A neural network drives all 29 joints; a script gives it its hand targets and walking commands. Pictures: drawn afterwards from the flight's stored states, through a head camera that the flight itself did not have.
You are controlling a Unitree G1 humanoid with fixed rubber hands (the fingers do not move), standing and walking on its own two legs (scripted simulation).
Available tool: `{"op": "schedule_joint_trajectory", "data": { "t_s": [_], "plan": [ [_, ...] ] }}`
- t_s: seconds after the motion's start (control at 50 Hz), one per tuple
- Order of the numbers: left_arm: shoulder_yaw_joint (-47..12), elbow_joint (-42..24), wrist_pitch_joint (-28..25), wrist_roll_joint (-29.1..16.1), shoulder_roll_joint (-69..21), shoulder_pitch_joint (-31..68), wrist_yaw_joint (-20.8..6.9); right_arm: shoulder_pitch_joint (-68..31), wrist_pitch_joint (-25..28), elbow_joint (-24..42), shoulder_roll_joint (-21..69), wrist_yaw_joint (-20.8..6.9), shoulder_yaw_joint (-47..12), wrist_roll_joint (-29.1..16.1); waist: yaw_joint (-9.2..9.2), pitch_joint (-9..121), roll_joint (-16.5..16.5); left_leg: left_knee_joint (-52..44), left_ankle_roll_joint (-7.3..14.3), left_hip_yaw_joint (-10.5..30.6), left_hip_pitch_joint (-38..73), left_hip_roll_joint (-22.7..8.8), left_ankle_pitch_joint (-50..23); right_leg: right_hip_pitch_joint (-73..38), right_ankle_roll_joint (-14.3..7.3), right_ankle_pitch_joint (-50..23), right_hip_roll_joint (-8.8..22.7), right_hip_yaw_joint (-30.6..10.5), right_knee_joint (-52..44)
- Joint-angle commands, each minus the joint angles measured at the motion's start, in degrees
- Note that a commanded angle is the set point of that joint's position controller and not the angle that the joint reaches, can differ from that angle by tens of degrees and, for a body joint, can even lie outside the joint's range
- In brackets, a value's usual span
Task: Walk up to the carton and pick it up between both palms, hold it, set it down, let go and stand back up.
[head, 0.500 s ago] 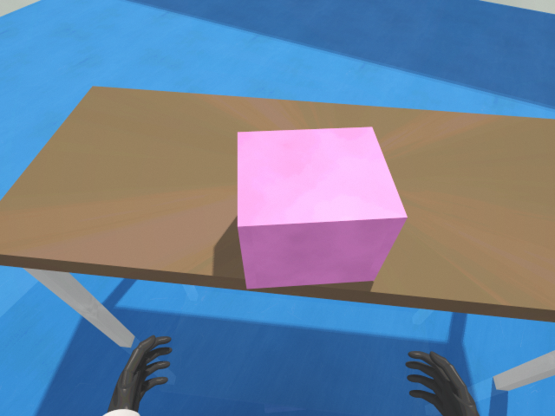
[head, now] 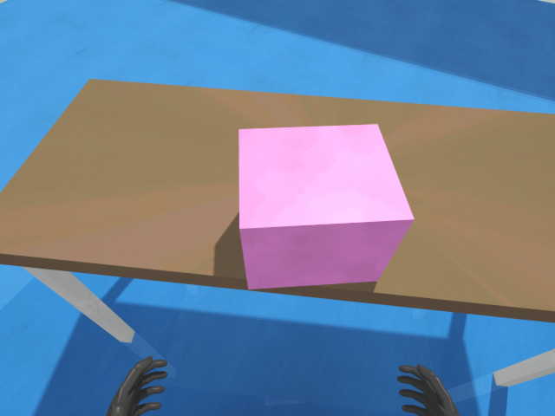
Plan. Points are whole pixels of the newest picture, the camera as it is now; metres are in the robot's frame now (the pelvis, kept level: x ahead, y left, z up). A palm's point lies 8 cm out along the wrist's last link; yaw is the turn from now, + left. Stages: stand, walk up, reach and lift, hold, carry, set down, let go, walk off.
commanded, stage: set down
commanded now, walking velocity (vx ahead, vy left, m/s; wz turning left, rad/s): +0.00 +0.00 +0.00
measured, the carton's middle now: (311, 208) +0.45 +0.00 +0.02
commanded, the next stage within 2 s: let go in 0.10 s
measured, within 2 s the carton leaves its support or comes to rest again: neither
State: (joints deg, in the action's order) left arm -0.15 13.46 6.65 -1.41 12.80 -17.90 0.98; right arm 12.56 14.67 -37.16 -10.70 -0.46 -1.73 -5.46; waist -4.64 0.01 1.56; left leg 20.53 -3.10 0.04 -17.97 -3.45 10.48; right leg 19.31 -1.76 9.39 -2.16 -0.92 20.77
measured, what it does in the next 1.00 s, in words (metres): stands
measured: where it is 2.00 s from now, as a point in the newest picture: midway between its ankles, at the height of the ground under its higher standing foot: outside the picture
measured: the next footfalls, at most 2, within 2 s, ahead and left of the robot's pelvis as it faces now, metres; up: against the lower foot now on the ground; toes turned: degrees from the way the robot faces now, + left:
none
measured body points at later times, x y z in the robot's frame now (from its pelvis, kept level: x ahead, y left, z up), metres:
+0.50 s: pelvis +0.01 +0.00 +0.00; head +0.08 +0.02 +0.44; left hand +0.15 +0.25 -0.09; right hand +0.18 -0.20 -0.11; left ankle -0.01 +0.15 -0.74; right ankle +0.00 -0.10 -0.74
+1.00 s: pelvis +0.00 +0.01 -0.01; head -0.02 +0.03 +0.44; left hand +0.09 +0.30 -0.12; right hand +0.14 -0.27 -0.11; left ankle -0.01 +0.15 -0.74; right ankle +0.00 -0.10 -0.74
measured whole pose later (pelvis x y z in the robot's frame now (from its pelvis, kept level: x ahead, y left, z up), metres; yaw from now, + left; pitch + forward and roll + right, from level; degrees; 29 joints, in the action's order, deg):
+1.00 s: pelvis +0.00 +0.01 -0.01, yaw +0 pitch +4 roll -1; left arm -0.1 42.9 -0.7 -1.4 19.3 -16.7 -0.4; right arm 12.2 3.3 -51.6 -19.1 0.3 -1.8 -0.3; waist -4.6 8.4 1.6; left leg 29.6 -2.0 0.1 -17.6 -3.4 16.2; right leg 17.7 -1.1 13.6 -2.2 -0.9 27.0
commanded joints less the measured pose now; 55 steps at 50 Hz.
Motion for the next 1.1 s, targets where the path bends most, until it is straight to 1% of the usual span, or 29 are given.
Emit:
{"op": "schedule_joint_trajectory", "data": {
  "t_s": [0.0,0.02,0.06,0.08,0.1,0.14,0.2,0.26,0.32,0.42,0.44,0.5,0.56,0.6,0.62,0.64,0.66,0.7,0.74,0.76,0.78,0.82,0.88,0.9,0.92,1.02,1.04,1.06,1.08],
  "plan": [
    [2.09,-1.88,-3.23,-3.31,8.25,4.96,-0.79,-2.06,4.01,4.53,-4.14,1.25,6.01,3.66,7.01,10.21,0.65,0.07,1.94,-3.74,12.71,3.65,-8.00,-15.07,2.66,-8.01,1.83,1.54,-3.32],
    [2.79,2.35,-2.53,-2.88,8.80,3.65,-1.61,-0.85,3.19,1.40,-2.88,1.64,5.12,4.39,6.93,8.74,1.11,0.03,2.20,-4.18,13.02,4.00,-6.59,-14.96,2.70,-6.70,2.47,0.83,-4.44],
    [2.79,3.13,-2.09,-2.86,9.92,5.18,-2.22,-2.43,2.94,0.68,-2.41,2.16,5.27,5.09,6.98,7.25,1.91,-0.03,2.18,-4.45,11.93,4.37,-5.22,-14.42,3.44,-5.56,2.82,0.71,-4.02],
    [2.90,-0.19,-2.58,-3.23,9.26,4.90,-1.86,-1.54,3.69,2.02,-2.94,1.86,5.02,4.09,6.83,10.38,1.28,0.20,1.93,-4.44,13.27,4.35,-7.03,-15.31,3.02,-7.46,2.43,0.60,-3.88],
    [2.15,1.81,-2.98,-2.81,8.81,5.89,-1.68,-3.06,4.16,-0.27,-3.35,1.95,6.18,5.20,7.03,9.29,1.18,0.46,1.41,-4.00,11.69,4.15,-7.76,-15.44,3.23,-8.28,2.17,1.46,-2.90],
    [2.66,-4.33,-4.30,-3.92,10.00,5.79,-1.19,-2.73,5.68,3.96,-3.82,2.03,6.53,4.35,6.25,13.37,0.39,1.07,1.59,-4.23,13.15,3.88,-10.14,-16.41,3.07,-11.35,1.91,1.32,-2.54],
    [2.63,2.10,-3.04,-1.57,8.21,6.21,-1.32,-3.32,4.83,-4.37,-3.68,1.67,5.76,4.76,7.04,8.20,-2.00,0.75,0.67,-3.89,12.65,3.96,-8.25,-14.90,2.38,-8.70,1.99,1.53,-2.89],
    [3.14,0.30,-3.49,-2.49,9.81,6.39,-1.73,-4.52,6.03,-1.11,-3.32,2.36,7.03,5.62,7.70,11.53,0.89,1.55,1.53,-4.13,12.01,4.04,-9.30,-16.21,3.07,-11.23,2.27,1.47,-2.80],
    [3.34,2.75,-3.42,-1.48,8.73,6.27,-1.86,-4.81,6.74,-5.25,-3.90,2.19,6.32,4.99,7.19,11.15,0.28,2.08,1.21,-3.76,12.95,4.04,-12.58,-17.00,3.13,-15.67,2.11,1.80,-1.95],
    [2.78,-0.22,-4.08,-2.00,8.93,6.90,-1.30,-5.92,7.67,-3.55,-4.94,2.07,7.41,5.32,7.02,13.54,0.09,2.44,1.32,-3.62,14.56,3.86,-13.41,-16.11,2.57,-15.33,1.79,1.53,-2.35],
    [1.70,1.11,-3.78,-1.97,8.32,6.55,-1.42,-4.97,7.50,-6.89,-5.45,2.00,7.47,5.29,8.06,12.10,-0.41,2.29,0.99,-2.93,15.35,3.69,-13.21,-15.21,2.56,-15.25,1.70,1.81,-2.66],
    [1.27,1.10,-3.04,-1.02,7.31,6.07,-0.95,-5.50,7.13,-7.74,-6.23,1.58,7.66,5.03,7.63,12.11,-2.52,2.15,0.31,-2.69,15.24,3.20,-11.79,-15.89,2.10,-12.65,1.54,2.58,-2.08],
    [1.24,0.54,-3.66,-1.60,7.96,6.19,-0.91,-5.37,7.59,-5.77,-6.32,1.71,7.88,5.53,7.19,12.61,-0.31,2.43,1.14,-2.75,14.76,3.20,-12.40,-15.54,2.26,-13.54,0.94,2.39,-1.84],
    [0.63,2.42,-3.22,-0.77,7.14,5.69,-0.82,-3.86,7.24,-7.61,-7.06,1.45,7.63,5.69,8.11,12.55,-0.07,2.93,1.02,-2.36,15.65,3.12,-13.74,-17.08,2.49,-16.93,1.33,2.38,-1.11],
    [5.42,11.00,-6.68,4.83,14.96,0.65,-0.17,-2.53,-1.97,-8.20,-18.56,1.57,8.14,9.32,0.80,19.06,1.67,9.39,3.84,1.90,9.63,-1.15,-25.64,-19.84,1.90,-27.59,8.01,-2.16,8.96],
    [6.10,12.69,-7.93,4.95,15.51,-1.58,-0.37,-3.42,-4.70,-7.58,-18.46,1.92,8.69,9.17,1.82,21.00,4.08,9.67,4.29,2.57,8.39,-1.24,-22.49,-21.18,1.36,-27.94,8.35,-1.81,10.83],
    [5.79,14.11,-8.43,5.24,15.91,-1.35,-0.26,-2.35,-6.63,-7.90,-17.87,1.68,8.08,8.86,2.41,19.39,5.52,7.71,4.11,2.66,8.46,-1.58,-21.76,-19.26,1.62,-25.25,7.74,-1.08,9.66],
    [5.37,15.35,-8.86,5.06,14.22,1.68,-0.56,-4.26,-8.09,-7.30,-18.44,1.36,7.69,7.85,3.36,17.66,1.14,8.27,4.07,1.90,8.09,-1.39,-16.38,-16.31,1.09,-17.33,7.36,-2.61,8.55],
    [4.54,18.29,-9.12,5.41,13.14,3.11,-0.39,-6.02,-8.71,-7.32,-17.16,0.77,6.81,8.07,4.04,14.41,2.50,7.91,4.99,2.91,7.23,-2.02,-8.49,-11.20,-0.09,-11.35,7.51,-3.59,6.49],
    [4.55,19.68,-9.17,5.23,13.43,3.62,-0.46,-5.53,-9.12,-7.21,-17.44,0.65,6.80,8.02,4.35,12.05,-0.57,7.25,4.81,2.60,6.46,-1.71,-5.86,-9.45,0.17,-6.44,7.45,-4.56,5.79],
    [4.60,21.11,-9.38,5.37,14.19,2.28,-0.58,-4.47,-9.92,-8.42,-19.19,0.78,6.89,8.07,3.54,9.65,-0.51,6.69,4.59,2.74,5.64,-1.95,-4.21,-8.04,0.52,-3.43,6.94,-4.78,4.96],
    [4.05,24.30,-10.14,5.33,15.82,2.95,-0.54,-4.62,-10.15,-8.63,-18.23,0.22,5.89,7.91,4.81,8.24,-0.46,6.22,4.49,2.50,5.49,-1.91,-2.12,-6.98,0.39,-3.80,7.00,-5.30,3.62],
    [3.87,27.78,-10.74,4.64,16.93,1.49,-0.85,-3.29,-10.24,-9.31,-19.11,0.35,4.80,8.36,3.71,8.54,-2.06,5.50,5.24,2.87,4.40,-2.33,-2.58,-9.15,-0.93,-4.70,8.06,-7.43,3.75],
    [4.68,28.13,-11.05,4.99,18.22,2.71,-0.61,-2.51,-10.36,-9.67,-19.31,0.53,5.03,7.75,5.00,5.92,-0.93,4.39,5.29,4.70,3.87,-2.09,-2.07,-8.03,-0.86,-5.18,7.55,-6.69,4.11],
    [3.92,28.18,-10.98,4.61,16.22,3.45,-0.82,-4.12,-10.11,-9.93,-19.49,0.57,4.44,7.86,3.66,7.31,-1.57,4.40,5.55,4.44,3.61,-2.74,-2.56,-7.74,-0.95,-3.96,7.66,-7.22,3.76],
    [3.64,32.43,-10.84,4.27,18.72,3.15,-0.47,-0.73,-10.80,-11.23,-20.25,0.60,4.49,7.79,5.60,7.93,-2.28,4.86,5.53,5.11,5.75,-2.68,-5.32,-9.17,-0.75,-5.89,7.77,-6.50,3.53],
    [3.06,32.60,-10.83,3.89,17.41,1.75,-0.49,-0.88,-10.60,-10.99,-21.83,0.74,5.09,7.78,4.64,6.29,-3.39,4.78,5.64,5.77,3.90,-2.70,-4.43,-8.31,-0.78,-4.05,7.89,-6.67,3.57],
    [2.87,33.36,-11.08,4.23,17.49,1.91,-0.72,-1.84,-10.78,-11.32,-21.58,0.82,4.54,8.03,3.87,3.89,-2.22,4.16,5.83,6.12,4.26,-3.32,-4.01,-6.86,-0.51,-3.25,7.49,-5.92,3.18],
    [2.62,33.64,-11.11,4.50,17.86,3.60,-0.62,-1.79,-11.02,-10.97,-21.36,0.82,4.75,7.85,5.06,4.88,-0.36,3.23,5.99,6.56,4.19,-3.29,-3.69,-6.15,-0.49,-1.40,7.38,-5.17,3.61]
  ]
}}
